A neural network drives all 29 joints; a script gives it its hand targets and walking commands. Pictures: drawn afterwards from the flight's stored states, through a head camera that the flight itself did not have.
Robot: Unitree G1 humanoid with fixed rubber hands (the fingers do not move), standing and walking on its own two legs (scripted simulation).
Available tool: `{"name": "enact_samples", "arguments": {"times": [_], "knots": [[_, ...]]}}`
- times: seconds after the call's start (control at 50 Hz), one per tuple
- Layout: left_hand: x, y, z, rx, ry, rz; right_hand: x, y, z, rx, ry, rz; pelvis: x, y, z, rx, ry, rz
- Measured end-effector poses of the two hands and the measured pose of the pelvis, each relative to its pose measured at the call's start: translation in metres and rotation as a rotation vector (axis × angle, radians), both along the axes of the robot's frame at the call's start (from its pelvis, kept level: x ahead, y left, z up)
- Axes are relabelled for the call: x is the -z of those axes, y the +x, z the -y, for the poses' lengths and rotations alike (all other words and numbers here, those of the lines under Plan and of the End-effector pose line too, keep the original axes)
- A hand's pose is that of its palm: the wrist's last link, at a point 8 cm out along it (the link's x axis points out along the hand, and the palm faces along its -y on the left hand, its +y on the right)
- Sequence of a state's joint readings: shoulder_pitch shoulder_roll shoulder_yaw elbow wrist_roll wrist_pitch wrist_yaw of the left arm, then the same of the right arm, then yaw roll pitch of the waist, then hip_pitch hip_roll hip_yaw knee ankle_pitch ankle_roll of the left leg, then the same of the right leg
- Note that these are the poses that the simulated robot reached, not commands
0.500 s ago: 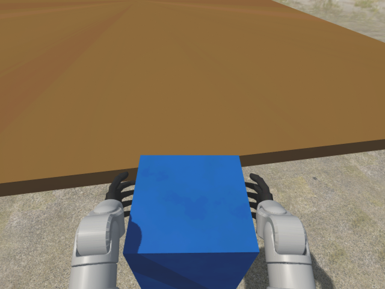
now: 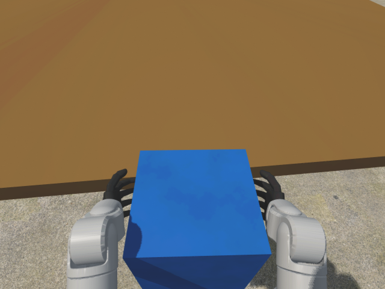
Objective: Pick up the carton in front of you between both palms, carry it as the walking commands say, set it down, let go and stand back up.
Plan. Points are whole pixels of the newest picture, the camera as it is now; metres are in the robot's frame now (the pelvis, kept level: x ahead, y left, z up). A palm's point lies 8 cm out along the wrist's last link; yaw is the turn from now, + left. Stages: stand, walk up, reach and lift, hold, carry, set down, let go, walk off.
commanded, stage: carry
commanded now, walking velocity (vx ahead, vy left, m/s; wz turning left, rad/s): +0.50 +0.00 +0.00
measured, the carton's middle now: (193, 225) +0.27 -0.01 +0.01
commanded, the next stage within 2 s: none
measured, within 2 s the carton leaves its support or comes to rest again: neither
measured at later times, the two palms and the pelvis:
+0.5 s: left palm (137, 84) +0.65 +0.14 +0.11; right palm (241, 92) +0.61 -0.15 +0.11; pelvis +0.33 +0.03 +0.00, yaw -5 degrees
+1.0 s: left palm (153, 37) +0.96 +0.12 +0.12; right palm (232, 39) +0.95 -0.18 +0.12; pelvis +0.55 -0.01 +0.00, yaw -2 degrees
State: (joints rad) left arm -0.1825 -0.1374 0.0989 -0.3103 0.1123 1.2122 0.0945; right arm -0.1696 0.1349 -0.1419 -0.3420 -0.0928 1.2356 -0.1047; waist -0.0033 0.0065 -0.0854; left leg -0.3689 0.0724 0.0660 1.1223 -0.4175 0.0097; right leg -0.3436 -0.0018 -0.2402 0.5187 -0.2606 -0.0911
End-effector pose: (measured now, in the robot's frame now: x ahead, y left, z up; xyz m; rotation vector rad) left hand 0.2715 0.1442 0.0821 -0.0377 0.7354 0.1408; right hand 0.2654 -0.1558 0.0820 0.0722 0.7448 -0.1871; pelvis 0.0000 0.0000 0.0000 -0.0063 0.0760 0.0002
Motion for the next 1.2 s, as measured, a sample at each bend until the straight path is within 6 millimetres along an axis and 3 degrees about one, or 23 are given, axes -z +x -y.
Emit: {"name": "enact_samples", "arguments": {"times": [0.08, 0.18, 0.36, 0.42, 0.52, 0.62, 0.68, 0.76, 0.82, 0.92, 1.02, 1.2], "knots": [[-0.01, 0.039, -0.004, -0.048, 0.004, -0.012, -0.008, 0.053, -0.004, -0.052, -0.001, -0.012, -0.012, 0.046, 0.007, 0.006, 0.026, -0.007], [-0.024, 0.107, -0.005, -0.053, 0.007, 0.035, -0.017, 0.119, -0.005, -0.057, 0.003, 0.035, -0.014, 0.111, 0.006, 0.021, 0.042, -0.008], [-0.005, 0.263, -0.008, 0.023, -0.018, 0.091, -0.004, 0.251, -0.009, 0.025, -0.014, 0.091, 0.019, 0.255, -0.017, 0.062, 0.044, 0.033], [-0.01, 0.314, -0.007, 0.049, -0.034, 0.091, -0.01, 0.293, -0.008, 0.067, -0.012, 0.091, 0.015, 0.289, -0.024, 0.083, 0.038, 0.026], [-0.036, 0.394, 0.002, 0.086, -0.055, 0.111, -0.036, 0.358, -0.001, 0.128, -0.006, 0.112, -0.004, 0.343, -0.03, 0.093, 0.011, 0.006], [-0.066, 0.477, 0.01, 0.107, -0.033, 0.165, -0.069, 0.443, 0.008, 0.096, -0.049, 0.161, -0.011, 0.397, -0.023, 0.074, -0.004, 0.0], [-0.075, 0.523, 0.013, 0.096, -0.001, 0.165, -0.078, 0.498, 0.012, 0.053, -0.065, 0.158, -0.008, 0.432, -0.014, 0.066, 0.0, 0.004], [-0.077, 0.58, 0.019, 0.071, 0.043, 0.14, -0.074, 0.568, 0.019, -0.006, -0.064, 0.134, 0.01, 0.483, 0.003, 0.05, 0.017, 0.024], [-0.067, 0.617, 0.023, 0.066, 0.085, 0.075, -0.059, 0.611, 0.023, -0.036, -0.045, 0.07, 0.013, 0.506, 0.008, 0.047, -0.004, 0.018], [-0.046, 0.659, 0.023, 0.047, 0.068, -0.027, -0.041, 0.659, 0.023, -0.05, -0.038, -0.03, 0.006, 0.531, 0.012, 0.037, 0.01, -0.006], [-0.039, 0.696, 0.02, 0.028, 0.017, -0.003, -0.04, 0.694, 0.021, -0.017, -0.032, -0.006, 0.004, 0.553, 0.01, 0.043, 0.011, -0.028], [-0.04, 0.734, 0.011, 0.004, -0.047, 0.05, -0.044, 0.723, 0.011, 0.048, -0.005, 0.05, -0.009, 0.591, -0.004, 0.056, 0.002, -0.079]]}}
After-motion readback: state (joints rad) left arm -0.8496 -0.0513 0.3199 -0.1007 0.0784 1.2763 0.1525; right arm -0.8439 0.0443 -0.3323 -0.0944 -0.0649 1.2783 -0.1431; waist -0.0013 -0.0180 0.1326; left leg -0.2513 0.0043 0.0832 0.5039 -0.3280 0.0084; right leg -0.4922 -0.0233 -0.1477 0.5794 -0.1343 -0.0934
